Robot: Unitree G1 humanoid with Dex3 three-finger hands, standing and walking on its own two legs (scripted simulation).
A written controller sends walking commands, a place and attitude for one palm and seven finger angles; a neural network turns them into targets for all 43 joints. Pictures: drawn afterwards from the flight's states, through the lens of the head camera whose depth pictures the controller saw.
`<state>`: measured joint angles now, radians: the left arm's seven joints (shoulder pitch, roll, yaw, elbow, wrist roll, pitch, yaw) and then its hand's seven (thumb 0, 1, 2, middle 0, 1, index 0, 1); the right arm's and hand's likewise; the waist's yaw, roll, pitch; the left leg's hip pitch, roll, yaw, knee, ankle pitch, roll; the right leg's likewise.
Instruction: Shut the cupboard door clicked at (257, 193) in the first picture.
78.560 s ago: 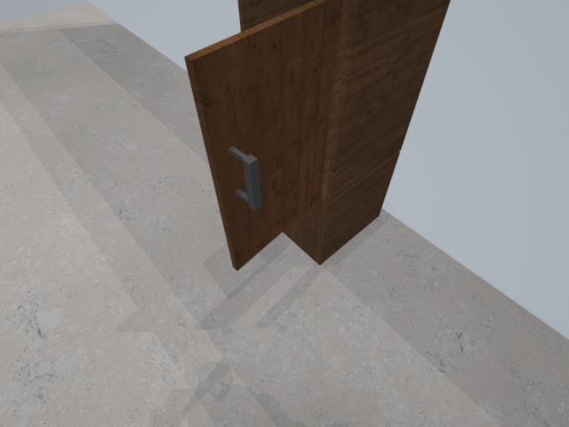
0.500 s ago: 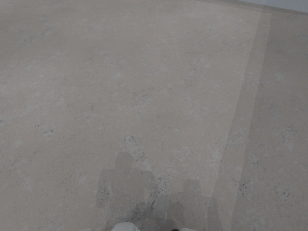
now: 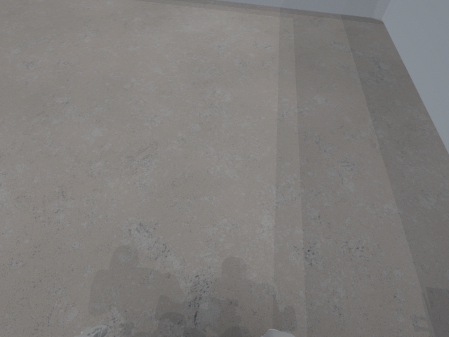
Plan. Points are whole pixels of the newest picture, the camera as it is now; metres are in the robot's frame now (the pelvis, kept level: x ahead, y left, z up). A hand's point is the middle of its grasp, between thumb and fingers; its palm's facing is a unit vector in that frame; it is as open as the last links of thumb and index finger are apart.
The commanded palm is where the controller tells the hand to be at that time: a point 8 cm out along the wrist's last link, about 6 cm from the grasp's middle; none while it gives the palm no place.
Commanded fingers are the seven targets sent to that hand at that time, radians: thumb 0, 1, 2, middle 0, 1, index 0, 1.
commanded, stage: turn to face it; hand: left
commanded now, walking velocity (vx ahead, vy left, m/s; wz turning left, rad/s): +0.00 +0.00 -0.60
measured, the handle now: out of the picture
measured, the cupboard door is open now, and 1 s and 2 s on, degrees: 2 2 2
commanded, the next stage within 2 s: none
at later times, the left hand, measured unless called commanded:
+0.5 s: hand (142, 318) +0.17 +0.18 -0.18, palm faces -0.26 -0.95 -0.18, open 7.4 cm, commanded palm none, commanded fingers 0.00 0.90 0.90 -0.20 -0.30 -0.20 -0.30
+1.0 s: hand (187, 298) +0.21 +0.09 -0.16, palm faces -0.55 -0.80 -0.24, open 7.4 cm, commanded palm none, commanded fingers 0.00 0.90 0.90 -0.20 -0.30 -0.20 -0.30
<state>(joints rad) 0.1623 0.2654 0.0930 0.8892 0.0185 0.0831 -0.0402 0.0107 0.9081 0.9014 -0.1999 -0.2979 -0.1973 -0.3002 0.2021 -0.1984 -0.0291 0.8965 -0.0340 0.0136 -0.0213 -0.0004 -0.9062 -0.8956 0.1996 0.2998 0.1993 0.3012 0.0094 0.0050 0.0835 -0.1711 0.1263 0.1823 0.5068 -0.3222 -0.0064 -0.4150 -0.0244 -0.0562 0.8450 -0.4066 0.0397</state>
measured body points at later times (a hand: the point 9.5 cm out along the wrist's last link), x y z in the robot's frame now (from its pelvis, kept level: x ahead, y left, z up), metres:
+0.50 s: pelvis +0.03 +0.01 -0.01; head +0.07 +0.03 +0.44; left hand +0.19 +0.23 -0.17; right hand +0.04 -0.26 -0.13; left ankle +0.09 +0.11 -0.74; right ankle -0.01 -0.12 -0.70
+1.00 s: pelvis +0.02 -0.02 -0.01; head +0.05 -0.05 +0.44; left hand +0.24 +0.13 -0.14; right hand -0.07 -0.28 -0.15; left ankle +0.09 +0.09 -0.68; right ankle -0.04 -0.11 -0.74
